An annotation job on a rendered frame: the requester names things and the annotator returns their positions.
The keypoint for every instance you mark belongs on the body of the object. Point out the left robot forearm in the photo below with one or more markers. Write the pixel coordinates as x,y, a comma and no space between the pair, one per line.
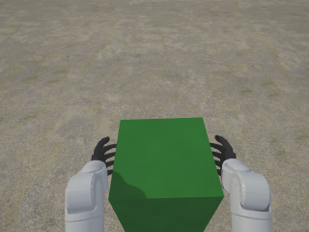
84,198

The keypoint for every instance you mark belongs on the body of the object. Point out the left robot hand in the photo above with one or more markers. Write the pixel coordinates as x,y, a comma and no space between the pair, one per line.
99,153

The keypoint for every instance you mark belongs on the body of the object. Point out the right robot forearm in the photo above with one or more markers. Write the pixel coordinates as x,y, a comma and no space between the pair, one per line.
250,198

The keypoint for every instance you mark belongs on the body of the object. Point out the carton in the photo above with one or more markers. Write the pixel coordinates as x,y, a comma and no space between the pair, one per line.
164,177

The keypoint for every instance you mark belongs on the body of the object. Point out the right robot hand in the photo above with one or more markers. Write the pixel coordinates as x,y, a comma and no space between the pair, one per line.
226,152

